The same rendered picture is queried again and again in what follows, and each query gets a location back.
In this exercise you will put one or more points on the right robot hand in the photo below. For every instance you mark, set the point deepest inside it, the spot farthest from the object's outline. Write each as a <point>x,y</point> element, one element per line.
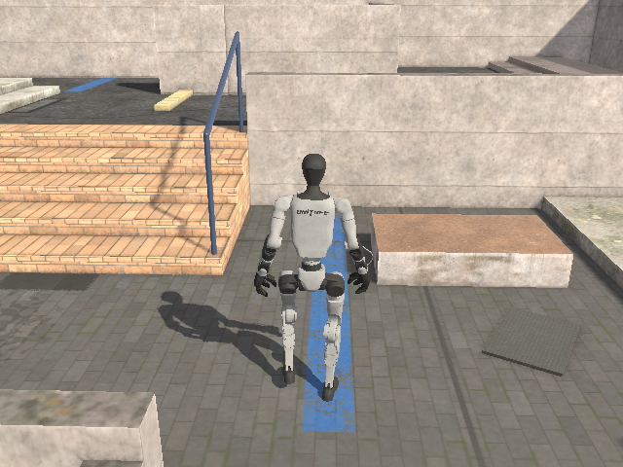
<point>361,278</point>

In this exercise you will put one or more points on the right robot upper arm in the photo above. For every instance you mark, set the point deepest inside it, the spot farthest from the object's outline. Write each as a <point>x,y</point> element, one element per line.
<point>342,205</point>

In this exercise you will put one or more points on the robot left forearm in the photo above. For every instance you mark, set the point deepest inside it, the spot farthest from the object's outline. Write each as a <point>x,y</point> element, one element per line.
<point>266,259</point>

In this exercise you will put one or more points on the robot right forearm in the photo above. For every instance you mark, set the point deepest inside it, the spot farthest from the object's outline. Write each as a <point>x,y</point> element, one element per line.
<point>359,259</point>

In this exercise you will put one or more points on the humanoid robot torso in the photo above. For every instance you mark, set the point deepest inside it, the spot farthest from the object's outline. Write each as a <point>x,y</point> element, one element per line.
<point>312,224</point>

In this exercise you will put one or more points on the robot head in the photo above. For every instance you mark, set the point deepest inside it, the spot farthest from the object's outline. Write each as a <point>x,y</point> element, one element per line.
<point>313,166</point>

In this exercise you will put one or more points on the left robot upper arm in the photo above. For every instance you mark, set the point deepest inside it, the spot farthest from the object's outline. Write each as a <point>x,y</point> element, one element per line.
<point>282,204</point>

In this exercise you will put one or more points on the left robot hand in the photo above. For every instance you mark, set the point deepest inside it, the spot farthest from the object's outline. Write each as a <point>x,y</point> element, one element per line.
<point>260,280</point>

